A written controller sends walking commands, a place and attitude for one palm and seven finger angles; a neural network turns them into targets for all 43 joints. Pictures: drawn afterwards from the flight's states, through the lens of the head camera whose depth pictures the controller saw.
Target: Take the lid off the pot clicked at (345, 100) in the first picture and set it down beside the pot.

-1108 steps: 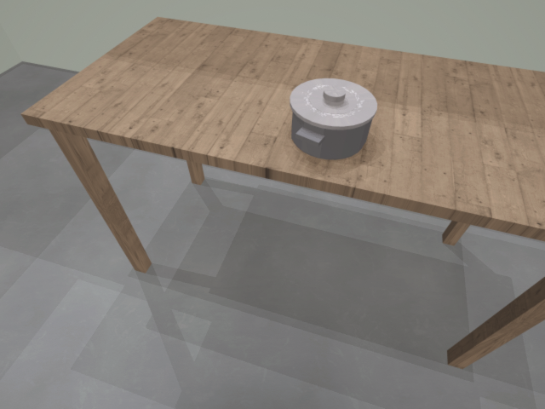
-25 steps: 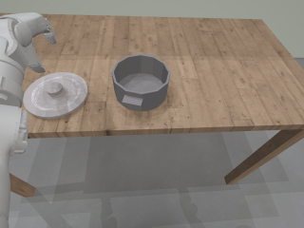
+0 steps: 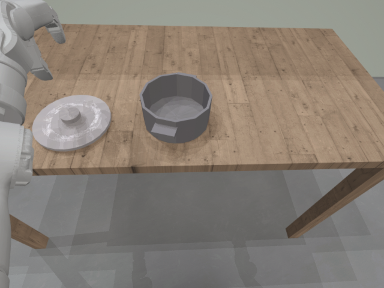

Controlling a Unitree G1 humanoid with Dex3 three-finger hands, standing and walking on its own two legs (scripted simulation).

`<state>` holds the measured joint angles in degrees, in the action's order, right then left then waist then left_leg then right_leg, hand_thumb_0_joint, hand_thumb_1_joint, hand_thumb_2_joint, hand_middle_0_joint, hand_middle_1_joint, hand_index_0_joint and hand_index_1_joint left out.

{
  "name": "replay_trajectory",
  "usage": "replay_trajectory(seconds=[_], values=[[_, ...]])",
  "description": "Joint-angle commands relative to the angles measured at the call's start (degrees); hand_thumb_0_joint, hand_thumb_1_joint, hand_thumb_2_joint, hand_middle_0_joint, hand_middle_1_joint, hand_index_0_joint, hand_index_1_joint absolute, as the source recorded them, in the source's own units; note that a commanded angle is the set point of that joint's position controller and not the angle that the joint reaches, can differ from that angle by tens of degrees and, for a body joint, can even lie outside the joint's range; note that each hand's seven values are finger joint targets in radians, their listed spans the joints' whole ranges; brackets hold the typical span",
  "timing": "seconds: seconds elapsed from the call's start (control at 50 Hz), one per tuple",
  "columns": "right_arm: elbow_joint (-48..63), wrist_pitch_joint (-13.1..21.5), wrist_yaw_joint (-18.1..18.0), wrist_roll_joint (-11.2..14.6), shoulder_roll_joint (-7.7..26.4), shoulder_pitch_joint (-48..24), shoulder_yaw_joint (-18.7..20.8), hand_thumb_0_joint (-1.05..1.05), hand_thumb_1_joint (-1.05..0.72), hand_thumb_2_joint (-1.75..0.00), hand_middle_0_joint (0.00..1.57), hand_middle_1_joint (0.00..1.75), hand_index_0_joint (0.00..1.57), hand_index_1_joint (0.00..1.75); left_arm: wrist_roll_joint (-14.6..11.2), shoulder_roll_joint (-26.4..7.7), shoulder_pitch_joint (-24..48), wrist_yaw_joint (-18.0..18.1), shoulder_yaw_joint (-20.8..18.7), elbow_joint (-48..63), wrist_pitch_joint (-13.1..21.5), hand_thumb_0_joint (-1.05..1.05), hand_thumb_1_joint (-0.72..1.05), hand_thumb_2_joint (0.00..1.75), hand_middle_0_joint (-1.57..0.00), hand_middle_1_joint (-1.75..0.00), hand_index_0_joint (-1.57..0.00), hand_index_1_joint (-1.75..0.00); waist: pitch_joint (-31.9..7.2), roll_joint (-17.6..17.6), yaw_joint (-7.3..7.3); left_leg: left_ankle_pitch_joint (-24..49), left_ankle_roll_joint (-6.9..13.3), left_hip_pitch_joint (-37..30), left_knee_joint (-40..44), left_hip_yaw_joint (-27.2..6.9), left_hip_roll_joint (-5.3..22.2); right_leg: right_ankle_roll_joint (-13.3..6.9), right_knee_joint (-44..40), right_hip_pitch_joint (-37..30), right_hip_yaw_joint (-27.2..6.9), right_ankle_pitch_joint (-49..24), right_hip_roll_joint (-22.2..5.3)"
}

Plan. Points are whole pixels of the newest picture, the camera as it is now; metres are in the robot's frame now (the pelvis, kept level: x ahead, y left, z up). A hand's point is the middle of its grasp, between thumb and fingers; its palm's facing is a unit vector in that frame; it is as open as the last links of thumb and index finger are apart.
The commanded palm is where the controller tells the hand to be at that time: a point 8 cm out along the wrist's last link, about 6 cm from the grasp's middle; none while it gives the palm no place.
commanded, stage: draw the hand back to the body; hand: left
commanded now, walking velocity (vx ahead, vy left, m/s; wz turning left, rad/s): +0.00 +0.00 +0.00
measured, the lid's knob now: (70, 115) +0.51 +0.28 +0.05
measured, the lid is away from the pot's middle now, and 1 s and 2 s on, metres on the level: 0.26 0.26 0.26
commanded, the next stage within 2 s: none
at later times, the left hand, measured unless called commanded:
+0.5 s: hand (29, 73) +0.45 +0.27 +0.21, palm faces -0.23 -0.07 -0.97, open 11.1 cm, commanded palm +0.41 +0.26 +0.27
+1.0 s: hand (45, 69) +0.40 +0.21 +0.26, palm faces +0.35 -0.91 -0.22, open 10.2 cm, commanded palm +0.34 +0.25 +0.26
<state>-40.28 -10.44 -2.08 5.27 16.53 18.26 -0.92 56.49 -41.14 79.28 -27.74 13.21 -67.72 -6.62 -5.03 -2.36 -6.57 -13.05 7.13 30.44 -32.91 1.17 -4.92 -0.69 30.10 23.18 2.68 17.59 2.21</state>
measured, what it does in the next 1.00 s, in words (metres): stands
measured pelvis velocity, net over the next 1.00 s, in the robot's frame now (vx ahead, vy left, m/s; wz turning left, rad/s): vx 0.01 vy -0.04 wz -0.05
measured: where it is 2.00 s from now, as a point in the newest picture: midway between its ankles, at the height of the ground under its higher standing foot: outside the picture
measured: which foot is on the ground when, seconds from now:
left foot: down 0.00-1.00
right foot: down 0.00-1.00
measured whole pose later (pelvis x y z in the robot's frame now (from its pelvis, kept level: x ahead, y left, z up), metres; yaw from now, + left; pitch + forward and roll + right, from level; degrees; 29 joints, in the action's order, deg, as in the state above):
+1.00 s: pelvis +0.01 -0.04 +0.02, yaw -3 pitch -1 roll -1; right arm -36.8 -0.5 -1.8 3.1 15.4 12.6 -2.8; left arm -4.5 -28.1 25.3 3.3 -17.9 -13.6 2.3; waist 0.3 -1.5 -0.4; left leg -11.7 4.1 11.0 -23.4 3.0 -2.7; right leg -3.6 20.3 4.7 -1.8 14.6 5.0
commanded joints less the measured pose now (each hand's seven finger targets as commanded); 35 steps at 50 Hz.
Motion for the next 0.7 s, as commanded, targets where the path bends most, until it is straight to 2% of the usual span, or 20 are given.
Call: replay_trajectory(seconds=[0.0, 0.04, 0.12, 0.18, 0.22, 0.26, 0.3, 0.32, 0.36, 0.38, 0.42, 0.44, 0.5, 0.52, 0.54, 0.56, 0.58, 0.6, 0.64, 0.68], values=[[4.0, 1.2, -1.1, 0.1, 10.4, 2.7, 2.6, 0.0, -0.9, -0.9, 0.2, 0.3, 0.2, 0.3, 0.6, -13.6, 28.5, 2.1, -3.9, 9.1, 0.0, 0.0, -0.1, 0.83, -0.44, -0.69, -0.44, -0.69, -20.2, 0.5, -1.35, 16.4, -3.1, -25.4, 1.2, -7.1, 3.3, -2.0, -4.3, 4.9, -0.8, -10.3, 1.6], [4.6, 1.1, -1.0, 0.0, 10.4, 1.8, 2.7, 0.0, -0.9, -0.9, 0.2, 0.3, 0.2, 0.3, 0.6, -13.1, 31.1, 2.1, -3.1, 13.3, 0.5, 0.0, -0.1, 0.83, -0.44, -0.69, -0.44, -0.69, -22.1, -1.8, -1.17, 17.8, -3.0, -27.0, 1.2, -7.0, 3.4, -2.0, -4.5, 4.4, -1.1, -11.2, 1.7], [6.8, 1.1, -0.6, -0.4, 9.5, 1.0, 3.0, 0.0, -0.9, -0.9, 0.2, 0.3, 0.2, 0.3, 0.8, -14.4, 27.5, 2.3, -5.4, 20.0, 2.3, 0.0, -0.1, 0.83, -0.44, -0.69, -0.44, -0.69, -25.5, -7.3, 0.22, 28.8, -4.4, -32.3, -0.2, -7.8, 3.6, -2.7, -3.7, 4.8, -1.0, -13.6, 1.8], [8.2, 0.1, -0.3, 0.0, 9.1, -0.7, 2.6, 0.0, -0.9, -0.9, 0.2, 0.3, 0.2, 0.3, 0.0, -16.4, 17.0, 1.9, -8.2, 17.6, 2.4, 0.0, -0.1, 0.83, -0.44, -0.69, -0.44, -0.69, -23.3, -3.1, 1.47, 27.4, -3.8, -28.6, 0.0, -6.9, 3.3, -2.2, -3.2, 1.3, -1.2, -14.3, 1.7], [9.6, -0.3, 0.0, 0.2, 9.0, -1.6, 2.7, 0.0, -0.9, -0.9, 0.2, 0.3, 0.2, 0.3, -1.7, -12.9, 13.3, 1.1, -6.2, 20.0, 2.5, 0.0, -0.1, 0.83, -0.44, -0.69, -0.44, -0.69, -21.6, -1.5, 1.76, 28.0, -3.2, -27.5, 0.0, -6.1, 3.3, -2.3, -3.2, 0.3, -1.1, -16.1, 1.3], [10.2, -1.0, 0.1, 0.4, 9.3, -3.2, 2.5, 0.0, -0.9, -0.9, 0.2, 0.3, 0.2, 0.3, -2.0, -17.4, 12.3, 1.2, -9.4, 22.8, 1.7, 0.0, -0.1, 0.83, -0.44, -0.69, -0.44, -0.69, -21.1, 0.1, 2.21, 24.6, -2.4, -25.7, 0.8, -5.6, 3.0, -1.9, -3.6, -2.3, -1.5, -16.2, 1.2], [11.3, -1.0, -0.2, 0.6, 9.1, -5.0, 2.5, 0.0, -0.9, -0.9, 0.2, 0.3, 0.2, 0.3, -2.6, -20.3, 14.4, 1.0, -11.3, 29.8, 1.7, 0.0, -0.1, 0.83, -0.44, -0.69, -0.44, -0.69, -23.5, -0.7, 2.29, 25.5, -1.6, -26.8, 1.0, -5.5, 2.7, -1.9, -4.0, -5.0, -2.4, -18.7, 0.8], [11.8, -0.9, -0.2, 0.3, 9.1, -5.1, 2.6, 0.0, -0.9, -0.9, 0.2, 0.3, 0.2, 0.3, -3.1, -19.3, 15.5, 0.8, -10.5, 33.2, 2.1, 0.0, -0.1, 0.83, -0.44, -0.69, -0.44, -0.69, -24.1, -2.0, 2.1, 27.2, -1.7, -27.8, 0.6, -5.6, 2.8, -2.2, -4.1, -4.5, -2.4, -19.4, 0.6], [11.3, -1.1, -0.1, 0.6, 9.0, -6.1, 2.7, 0.0, -0.9, -0.9, 0.2, 0.3, 0.2, 0.3, -3.1, -20.7, 13.4, 1.0, -12.3, 33.0, 1.7, 0.0, -0.1, 0.83, -0.44, -0.69, -0.44, -0.69, -22.2, -2.6, 1.9, 26.8, -1.8, -28.8, 1.3, -6.5, 3.1, -2.2, -4.6, -3.4, -2.2, -17.2, 0.8], [11.9, -0.9, 0.0, 0.6, 8.8, -6.3, 2.6, 0.0, -0.9, -0.9, 0.2, 0.3, 0.2, 0.3, -3.6, -22.1, 10.9, 1.0, -14.0, 35.7, 1.9, 0.0, -0.1, 0.83, -0.44, -0.69, -0.44, -0.69, -23.3, -3.1, 2.84, 28.4, -2.0, -29.6, 1.5, -6.9, 3.3, -2.2, -4.4, -4.2, -2.1, -17.3, 0.8], [12.8, -0.6, 0.4, 0.6, 8.7, -7.4, 2.4, 0.0, -0.9, -0.9, 0.2, 0.3, 0.2, 0.3, -4.4, -19.5, 4.2, 0.7, -13.0, 36.1, 2.1, 0.0, -0.1, 0.83, -0.44, -0.69, -0.44, -0.69, -21.8, -4.2, 3.44, 30.4, -2.6, -30.1, 1.3, -6.9, 3.6, -2.5, -4.2, -3.2, -1.9, -17.0, 0.5], [12.7, -1.1, 0.6, 0.8, 8.3, -8.3, 2.1, 0.0, -0.9, -0.9, 0.2, 0.3, 0.2, 0.3, -4.9, -17.5, 0.2, 0.6, -12.1, 32.7, 1.2, 0.0, -0.1, 0.83, -0.44, -0.69, -0.44, -0.69, -18.6, -1.9, 3.29, 28.1, -2.4, -28.4, 1.6, -6.9, 3.6, -2.3, -4.4, -2.7, -1.6, -15.5, 0.7], [13.8, -1.5, 1.0, 1.3, 8.5, -10.4, 1.8, 0.0, -0.9, -0.9, 0.2, 0.3, 0.2, 0.3, -5.7, -16.1, -1.1, 0.0, -10.4, 37.9, -0.3, 0.0, -0.1, 0.83, -0.44, -0.69, -0.44, -0.69, -16.8, -0.7, 3.73, 22.4, -2.6, -26.9, 3.4, -6.9, 3.7, -2.4, -4.8, -2.9, -1.2, -12.8, 0.5], [18.3, 3.4, 0.3, 0.3, 4.2, -1.2, 2.3, 0.0, -0.9, -0.9, 0.2, 0.3, 0.2, 0.3, -42.0, -0.4, 7.0, 10.6, -21.1, 50.7, 7.6, 0.0, -0.1, 0.83, -0.44, -0.69, -0.44, -0.69, -14.7, -5.1, 1.63, 18.3, -5.7, -39.6, 6.4, -10.0, 9.3, -3.6, -6.8, 3.7, -0.3, -9.0, 0.0], [16.3, 5.1, -0.2, -0.2, 5.7, -4.6, 0.8, 0.0, -0.9, -0.9, 0.2, 0.3, 0.2, 0.3, -44.9, 1.2, -1.2, 16.2, -17.6, 46.4, 9.7, 0.0, -0.1, 0.83, -0.44, -0.69, -0.44, -0.69, -13.5, -5.2, 2.23, 14.0, -6.5, -45.6, 8.9, -15.6, 12.3, -3.4, -7.0, 5.7, -2.2, -1.1, 0.1], [15.9, 5.8, -0.5, -0.6, 5.2, -5.7, 0.6, 0.0, -0.9, -0.9, 0.2, 0.3, 0.2, 0.3, -45.9, 3.7, -4.2, 19.4, -16.7, 47.0, 10.0, 0.0, -0.1, 0.83, -0.44, -0.69, -0.44, -0.69, -11.8, -3.4, 2.5, 9.2, -7.1, -44.9, 11.8, -17.5, 13.1, -3.4, -6.8, 6.1, -2.4, 2.5, 0.1], [16.1, 6.9, -1.1, -0.9, 6.2, -5.8, 1.1, 0.0, -0.9, -0.9, 0.2, 0.3, 0.2, 0.3, -50.5, 0.0, -6.1, 22.3, -22.5, 50.0, 10.6, 0.0, -0.1, 0.83, -0.44, -0.69, -0.44, -0.69, -13.0, -0.1, 3.11, 7.8, -6.7, -43.7, 13.0, -16.7, 13.3, -3.4, -6.6, 3.7, -3.1, 2.7, 0.1], [15.1, 7.7, -1.4, -1.1, 6.7, -6.7, 0.8, 0.0, -0.9, -0.9, 0.2, 0.3, 0.2, 0.3, -52.8, -1.7, -6.4, 24.5, -24.5, 49.7, 11.1, 0.0, -0.1, 0.83, -0.44, -0.69, -0.44, -0.69, -11.9, 0.6, 3.65, 6.8, -6.0, -40.8, 13.3, -14.8, 12.7, -3.4, -6.8, 1.6, -3.4, 1.5, 0.1], [13.1, 8.3, -1.8, -1.8, 7.7, -6.7, 0.6, 0.0, -0.9, -0.9, 0.2, 0.3, 0.2, 0.3, -54.9, -9.9, -6.0, 28.1, -32.8, 50.9, 12.5, 0.0, -0.08, 0.83, -0.43, -0.68, -0.43, -0.68, -12.5, 1.9, 4.7, 2.9, -5.3, -36.0, 12.8, -11.2, 10.6, -3.4, -9.9, -4.5, -3.7, -3.7, 0.2], [12.6, 9.7, -1.9, -1.9, 7.1, -8.0, 0.3, 0.0, -0.9, -0.9, 0.2, 0.3, 0.2, 0.3, -57.0, -6.9, -8.3, 29.7, -32.4, 53.3, 13.5, 0.0, -0.03, 0.84, -0.42, -0.66, -0.42, -0.66, -12.3, 0.9, 4.79, 4.3, -5.6, -34.2, 12.7, -8.8, 9.8, -3.3, -10.8, -8.4, -3.2, -7.3, 0.0]])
